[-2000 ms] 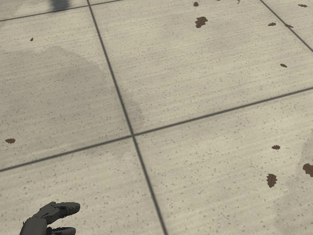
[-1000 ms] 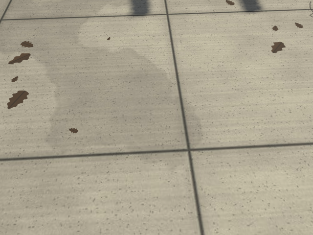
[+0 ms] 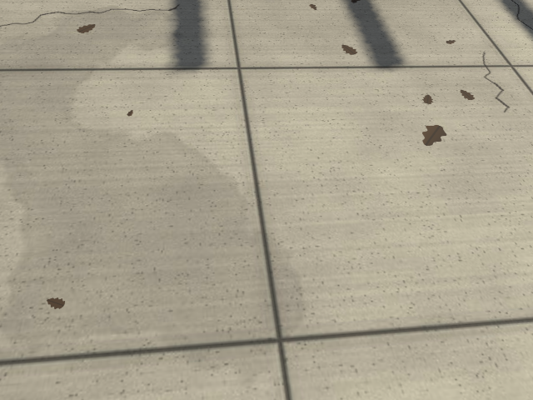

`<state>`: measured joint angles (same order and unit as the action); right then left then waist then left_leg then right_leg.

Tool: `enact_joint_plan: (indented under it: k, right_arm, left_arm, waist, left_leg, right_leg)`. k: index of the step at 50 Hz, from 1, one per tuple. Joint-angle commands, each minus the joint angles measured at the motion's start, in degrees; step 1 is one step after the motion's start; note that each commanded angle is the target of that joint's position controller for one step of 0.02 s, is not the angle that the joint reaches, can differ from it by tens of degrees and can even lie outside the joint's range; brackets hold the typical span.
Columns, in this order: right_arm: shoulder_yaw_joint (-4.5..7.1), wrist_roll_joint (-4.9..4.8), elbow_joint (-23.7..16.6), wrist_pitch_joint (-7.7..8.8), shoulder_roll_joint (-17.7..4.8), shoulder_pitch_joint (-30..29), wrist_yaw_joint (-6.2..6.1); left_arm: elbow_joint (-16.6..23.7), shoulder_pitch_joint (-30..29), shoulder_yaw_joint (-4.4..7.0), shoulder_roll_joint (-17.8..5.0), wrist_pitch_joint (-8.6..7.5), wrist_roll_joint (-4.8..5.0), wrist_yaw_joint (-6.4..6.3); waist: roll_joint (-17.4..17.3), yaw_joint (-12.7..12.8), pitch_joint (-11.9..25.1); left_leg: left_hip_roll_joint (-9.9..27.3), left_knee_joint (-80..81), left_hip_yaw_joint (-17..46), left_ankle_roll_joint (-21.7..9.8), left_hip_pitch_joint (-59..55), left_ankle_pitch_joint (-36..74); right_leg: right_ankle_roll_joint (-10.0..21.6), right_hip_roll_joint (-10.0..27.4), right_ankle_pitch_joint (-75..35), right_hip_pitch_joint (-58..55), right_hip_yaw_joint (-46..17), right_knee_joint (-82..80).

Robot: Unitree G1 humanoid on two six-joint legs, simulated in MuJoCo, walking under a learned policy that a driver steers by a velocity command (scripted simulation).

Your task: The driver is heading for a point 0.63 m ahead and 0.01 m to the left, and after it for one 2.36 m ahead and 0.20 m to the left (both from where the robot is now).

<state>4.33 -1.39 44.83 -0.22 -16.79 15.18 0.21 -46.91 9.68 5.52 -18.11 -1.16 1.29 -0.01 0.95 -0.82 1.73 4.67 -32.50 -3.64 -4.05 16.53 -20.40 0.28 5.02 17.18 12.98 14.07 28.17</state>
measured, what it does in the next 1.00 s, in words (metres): walks ahead: right foot, then left foot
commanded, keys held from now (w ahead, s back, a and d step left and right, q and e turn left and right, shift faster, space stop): w+q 0.24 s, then w+e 0.76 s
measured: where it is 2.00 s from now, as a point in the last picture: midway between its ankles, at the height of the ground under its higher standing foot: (245, 231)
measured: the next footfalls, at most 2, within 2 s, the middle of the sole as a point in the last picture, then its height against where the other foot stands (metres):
right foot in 0.44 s outside the picture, level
left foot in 0.92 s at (187, 340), level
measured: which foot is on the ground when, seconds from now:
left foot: down 0.00-0.46, up 0.48-0.90, down 0.92-1.00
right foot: up 0.00-0.42, down 0.44-0.92, up 0.94-1.00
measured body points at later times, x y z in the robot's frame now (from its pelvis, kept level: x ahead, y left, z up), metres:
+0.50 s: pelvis +0.26 +0.01 -0.02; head +0.30 +0.02 +0.43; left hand +0.43 +0.30 -0.11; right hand +0.32 -0.27 -0.14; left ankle +0.03 +0.11 -0.67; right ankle +0.38 -0.06 -0.73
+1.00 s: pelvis +0.55 +0.08 +0.00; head +0.58 +0.08 +0.44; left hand +0.62 +0.36 -0.13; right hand +0.74 -0.19 -0.07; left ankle +0.64 +0.18 -0.73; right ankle +0.41 -0.04 -0.66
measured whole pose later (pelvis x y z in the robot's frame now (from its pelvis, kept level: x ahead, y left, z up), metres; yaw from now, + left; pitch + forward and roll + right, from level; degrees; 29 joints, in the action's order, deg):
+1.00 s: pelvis +0.55 +0.08 +0.00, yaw -7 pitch +2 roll +1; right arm 2.3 0.5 36.2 6.6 -14.9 5.8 0.3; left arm -45.9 20.5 3.5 -17.3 -2.0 2.0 -0.4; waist 1.6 3.2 -1.1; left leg -1.3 -30.2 0.4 -0.8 22.8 -9.4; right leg 1.8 -3.8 26.8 17.9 -7.6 61.8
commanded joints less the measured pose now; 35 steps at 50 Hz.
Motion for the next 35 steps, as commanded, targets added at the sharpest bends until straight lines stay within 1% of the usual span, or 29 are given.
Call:
enact_joint_plan:
  k: [1,2,3,4,5,6,7,9,11,12,14,16,18,19,20,21,22,23,24,25,26,27,28,29,30,31,33,35]
  right_arm:
    - [4.29,0.24,0.92,1.46,-17.19,16.80,-0.40]
    - [3.42,1.43,-0.89,3.14,-13.78,13.21,0.17]
    - [2.51,1.39,-2.08,4.30,-11.14,9.45,0.07]
    - [1.94,0.72,-2.73,4.64,-9.07,7.60,-0.10]
    - [1.52,0.11,-2.96,4.40,-8.03,6.80,-0.39]
    - [1.12,0.26,-3.26,4.26,-7.18,6.96,-0.87]
    - [1.06,0.52,-3.37,4.27,-7.11,7.71,-1.29]
    - [1.32,0.57,-3.32,4.21,-7.61,9.09,-2.06]
    - [1.62,0.46,-3.18,4.02,-8.10,10.47,-2.51]
    - [1.76,0.39,-2.98,3.90,-8.24,11.36,-2.62]
    - [1.73,0.37,-2.19,3.97,-7.68,12.54,-2.57]
    - [1.77,0.23,-1.34,4.01,-7.52,13.11,-2.40]
    - [1.94,0.37,-0.85,3.76,-7.88,12.65,-2.34]
    - [2.09,0.47,-0.87,3.57,-8.37,12.03,-2.34]
    - [2.26,0.60,-0.93,3.32,-9.08,11.44,-2.38]
    - [2.14,0.82,-0.98,2.92,-9.12,10.61,-2.38]
    - [1.65,1.27,-1.28,2.75,-8.45,10.17,-2.49]
    - [0.29,2.30,-2.84,3.13,-3.96,15.13,-2.25]
    - [-0.77,1.64,-2.51,4.45,-1.69,16.98,-1.76]
    - [0.05,-0.02,-4.08,5.83,-6.36,10.86,-1.26]
    - [-0.05,-0.85,-5.76,6.97,-7.51,4.06,-0.90]
    - [-0.16,0.12,-6.72,7.78,-7.00,0.25,-0.96]
    - [0.28,1.45,-7.07,7.88,-7.23,-0.56,-1.18]
    - [0.24,1.97,-7.28,7.67,-6.55,0.02,-1.13]
    - [0.08,2.20,-7.51,7.39,-5.73,0.67,-1.11]
    - [-0.12,2.36,-7.86,7.03,-5.05,0.69,-1.13]
    - [-0.76,2.59,-9.52,6.52,-3.77,-2.85,-1.27]
    - [-1.44,2.57,-10.95,6.60,-2.50,-8.01,-1.10]
  left_arm:
    - [9.17,-11.24,-0.91,0.91,-1.68,-1.29,1.05]
    - [9.67,-13.78,-0.29,-2.81,-3.36,0.21,1.65]
    - [9.30,-12.89,0.15,-4.89,-4.56,1.17,2.23]
    - [7.72,-11.12,0.40,-5.60,-5.17,0.22,2.20]
    - [7.03,-11.28,0.51,-5.83,-5.54,-1.20,1.98]
    - [6.70,-11.72,0.56,-5.48,-5.64,-1.74,2.00]
    - [6.62,-12.43,0.32,-4.50,-5.63,-1.65,2.10]
    - [6.93,-14.32,-0.36,-2.34,-5.45,-1.29,2.21]
    - [7.88,-17.40,-1.02,-0.80,-5.39,-0.85,2.50]
    - [8.59,-19.14,-1.26,-0.43,-5.39,-0.64,2.73]
    - [8.88,-20.14,-1.74,-0.02,-5.45,-0.36,3.32]
    - [9.23,-20.81,-1.79,-0.73,-5.55,-0.14,3.73]
    - [9.01,-19.61,-1.53,-2.11,-5.67,-0.02,4.02]
    - [8.56,-17.90,-1.19,-3.05,-5.71,-0.13,4.02]
    - [7.73,-14.72,-0.63,-4.29,-5.63,-0.34,3.81]
    - [5.72,-7.68,0.32,-6.00,-5.42,-0.55,3.38]
    - [3.39,1.75,1.01,-7.67,-5.00,-0.66,3.01]
    - [2.39,10.57,2.07,-12.58,-4.69,-1.51,2.69]
    - [0.84,12.51,1.63,-11.02,-4.59,0.04,3.39]
    - [1.25,8.24,0.75,-8.01,-4.48,0.95,3.20]
    - [2.34,5.32,0.35,-6.45,-4.23,0.33,2.65]
    - [2.82,2.74,0.03,-5.87,-4.22,-0.45,2.42]
    - [3.25,1.37,-0.39,-4.70,-4.40,-0.92,2.18]
    - [3.52,0.86,-0.64,-4.29,-4.32,-1.23,1.92]
    - [3.57,0.90,-0.66,-4.09,-4.25,-0.95,1.64]
    - [3.46,1.36,-0.61,-4.32,-4.22,-0.54,1.31]
    - [3.25,2.69,-0.17,-5.97,-4.20,-0.13,0.57]
    - [3.16,4.18,0.28,-7.13,-3.86,0.22,0.01]
  waist:
    - [-20.69,-5.40,-4.09]
    - [-12.99,-5.54,-4.42]
    - [-11.89,-3.20,-6.02]
    - [-9.25,-1.84,-5.55]
    - [-7.82,-1.54,-5.02]
    - [-7.18,-1.17,-4.29]
    - [-6.62,-1.19,-3.83]
    - [-5.81,-1.49,-3.54]
    - [-6.86,-2.51,-4.43]
    - [-7.63,-3.21,-5.03]
    - [-8.71,-4.24,-5.71]
    - [-9.11,-4.56,-6.99]
    - [-9.67,-3.68,-7.26]
    - [-9.94,-2.73,-6.20]
    - [-10.47,-1.12,-3.55]
    - [-10.04,2.50,1.15]
    - [-8.39,6.81,7.33]
    - [4.53,6.16,17.16]
    - [17.20,4.88,22.24]
    - [10.95,5.92,13.55]
    - [4.81,6.08,7.31]
    - [-0.67,4.33,2.60]
    - [-1.35,2.51,1.30]
    - [0.17,1.07,0.75]
    - [1.58,0.22,0.35]
    - [2.19,-0.23,-0.23]
    - [1.88,0.23,-2.20]
    - [1.58,1.93,-3.15]
  left_leg:
    - [15.79,20.29,41.85,-15.67,-21.64,-16.36]
    - [18.02,25.05,45.93,-17.49,-20.85,-20.14]
    - [16.53,24.60,40.56,-15.00,-19.83,-15.78]
    - [14.00,22.65,34.31,-12.53,-19.36,-8.29]
    - [12.01,22.32,29.86,-10.83,-18.73,-1.60]
    - [10.18,22.50,26.36,-9.62,-17.80,3.86]
    - [8.91,22.58,23.84,-9.04,-17.51,9.50]
    - [6.66,22.13,19.38,-7.93,-16.37,16.00]
    - [4.88,21.90,16.82,-7.02,-13.30,17.34]
    - [4.66,21.94,16.59,-6.79,-12.06,16.88]
    - [5.31,22.55,15.30,-6.41,-11.82,15.86]
    - [6.96,22.07,15.16,-6.05,-14.18,17.15]
    - [8.71,20.32,14.30,-5.23,-18.31,23.03]
    - [8.91,17.89,13.26,-4.60,-20.34,31.13]
    - [8.49,13.51,11.93,-3.90,-22.06,43.16]
    - [6.58,4.80,9.50,-2.76,-22.09,54.70]
    - [4.70,-7.14,7.98,-1.05,-15.30,54.91]
    - [-1.34,-29.61,6.54,2.53,4.55,31.77]
    - [-9.86,-44.82,9.84,5.13,18.47,-9.59]
    - [-5.92,-48.89,12.82,3.97,25.83,-8.23]
    - [-3.28,-47.06,11.70,3.01,26.36,-3.84]
    - [-1.28,-42.33,10.71,2.69,24.78,-0.59]
    - [0.54,-37.58,10.64,2.83,21.72,1.72]
    - [1.06,-35.17,10.50,3.24,19.30,2.59]
    - [1.39,-32.44,10.11,3.88,18.46,2.63]
    - [1.61,-29.63,9.48,4.65,18.17,2.33]
    - [1.37,-22.04,7.85,6.34,18.44,5.14]
    - [-0.06,-12.30,6.94,7.15,15.67,14.32]
  right_leg:
    - [-0.95,-6.84,18.85,37.23,-6.48,30.96]
    - [0.49,-4.40,16.12,42.17,-15.91,36.48]
    - [1.77,-1.99,8.96,42.89,-17.41,35.34]
    - [1.71,-0.76,3.46,40.85,-17.00,33.51]
    - [1.08,-0.50,-0.52,38.72,-16.74,29.79]
    - [0.35,-0.71,-4.34,35.55,-16.63,26.56]
    - [-0.47,-1.83,-7.93,33.70,-15.85,23.64]
    - [-1.70,-3.61,-13.52,30.22,-15.20,15.98]
    - [-2.32,-5.37,-18.24,25.91,-14.54,8.60]
    - [-2.47,-5.91,-19.69,24.31,-14.22,6.03]
    - [-2.14,-5.61,-22.82,21.62,-13.54,2.64]
    - [-0.78,-4.77,-22.98,21.70,-13.66,0.74]
    - [1.37,-4.33,-20.09,21.78,-13.26,-0.42]
    - [2.60,-4.97,-17.74,19.93,-12.32,-0.51]
    - [3.99,-6.58,-15.32,15.73,-10.67,0.00]
    - [5.87,-8.80,-14.79,6.95,-8.71,-0.35]
    - [8.20,-6.72,-16.24,-7.72,-11.47,1.71]
    - [16.59,7.48,-11.76,-30.09,-34.93,2.90]
    - [22.87,14.81,0.81,-38.57,-61.02,-9.54]
    - [19.94,13.31,7.40,-33.64,-58.45,-12.55]
    - [17.70,11.18,4.28,-25.37,-49.82,-12.79]
    - [16.70,8.82,-2.65,-16.35,-44.24,-13.90]
    - [16.09,6.91,-7.76,-11.15,-40.57,-14.76]
    - [16.36,5.45,-10.50,-7.79,-39.07,-15.90]
    - [16.91,4.70,-12.38,-5.92,-37.76,-16.93]
    - [17.29,4.45,-13.83,-3.95,-36.35,-17.66]
    - [17.19,3.66,-16.65,0.06,-33.16,-18.77]
    - [15.00,0.98,-16.53,3.06,-29.77,-18.51]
